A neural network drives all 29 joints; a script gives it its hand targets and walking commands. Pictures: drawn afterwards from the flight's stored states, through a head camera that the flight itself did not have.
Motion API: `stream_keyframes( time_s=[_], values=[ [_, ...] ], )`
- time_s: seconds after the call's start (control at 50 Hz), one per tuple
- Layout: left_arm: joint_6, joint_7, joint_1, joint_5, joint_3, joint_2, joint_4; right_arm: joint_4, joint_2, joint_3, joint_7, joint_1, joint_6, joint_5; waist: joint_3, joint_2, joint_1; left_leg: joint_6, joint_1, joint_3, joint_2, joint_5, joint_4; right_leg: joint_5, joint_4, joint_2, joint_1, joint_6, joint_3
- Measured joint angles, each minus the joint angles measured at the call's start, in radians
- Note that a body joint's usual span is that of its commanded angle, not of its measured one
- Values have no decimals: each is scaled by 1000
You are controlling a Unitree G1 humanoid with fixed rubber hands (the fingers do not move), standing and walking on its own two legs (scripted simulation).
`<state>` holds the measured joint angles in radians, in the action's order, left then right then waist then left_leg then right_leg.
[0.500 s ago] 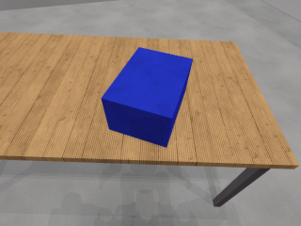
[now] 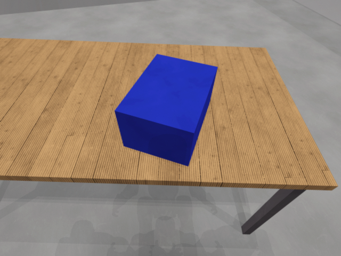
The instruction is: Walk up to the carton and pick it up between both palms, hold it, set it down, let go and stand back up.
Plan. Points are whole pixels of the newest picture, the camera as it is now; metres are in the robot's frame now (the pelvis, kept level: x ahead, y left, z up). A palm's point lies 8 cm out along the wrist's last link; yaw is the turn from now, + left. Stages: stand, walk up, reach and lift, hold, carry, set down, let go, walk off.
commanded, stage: stand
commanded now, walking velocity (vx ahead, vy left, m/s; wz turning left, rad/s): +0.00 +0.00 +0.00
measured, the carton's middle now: (171, 105) +0.55 -0.01 +0.00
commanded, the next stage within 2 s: none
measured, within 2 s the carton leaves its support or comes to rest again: neither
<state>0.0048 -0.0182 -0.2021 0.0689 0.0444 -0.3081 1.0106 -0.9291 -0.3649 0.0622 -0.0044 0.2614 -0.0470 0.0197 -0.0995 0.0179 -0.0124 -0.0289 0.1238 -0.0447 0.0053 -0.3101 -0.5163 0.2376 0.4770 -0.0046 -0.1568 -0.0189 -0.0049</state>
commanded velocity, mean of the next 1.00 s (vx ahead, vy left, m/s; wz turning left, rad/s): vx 0.00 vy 0.00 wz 0.00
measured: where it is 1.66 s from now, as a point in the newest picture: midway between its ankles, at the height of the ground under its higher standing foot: outside the picture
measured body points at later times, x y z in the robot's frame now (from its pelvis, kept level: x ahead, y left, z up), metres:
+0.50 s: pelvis +0.00 +0.00 +0.00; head +0.00 +0.00 +0.45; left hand +0.06 +0.29 -0.13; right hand +0.05 -0.29 -0.13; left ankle -0.01 +0.10 -0.74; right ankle +0.02 -0.13 -0.74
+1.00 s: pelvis +0.00 +0.00 +0.00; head +0.00 -0.01 +0.45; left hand +0.06 +0.28 -0.13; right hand +0.06 -0.29 -0.13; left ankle -0.01 +0.10 -0.74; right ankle +0.02 -0.13 -0.74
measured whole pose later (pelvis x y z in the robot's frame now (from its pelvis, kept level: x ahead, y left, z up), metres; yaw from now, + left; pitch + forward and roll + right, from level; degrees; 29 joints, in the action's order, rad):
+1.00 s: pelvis +0.00 +0.00 +0.00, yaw +0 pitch -5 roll -1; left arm 0.01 -0.02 -0.18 0.07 0.04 -0.30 1.05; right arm -0.95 -0.36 0.06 0.00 0.24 -0.05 0.02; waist -0.10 0.02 -0.01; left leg -0.03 0.12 -0.04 0.00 -0.30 -0.50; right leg 0.23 0.47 0.00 -0.16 -0.02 0.00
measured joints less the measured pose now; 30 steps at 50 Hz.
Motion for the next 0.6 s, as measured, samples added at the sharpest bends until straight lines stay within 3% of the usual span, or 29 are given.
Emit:
stream_keyframes(
  time_s=[0.6],
  values=[
    [-1, 0, 17, 0, 0, 4, 27, -20, 0, 0, 0, -11, 1, 0, 1, 0, 0, 1, -2, 0, 0, 9, 5, -7, 0, 0, 0, 3, 0]
  ],
)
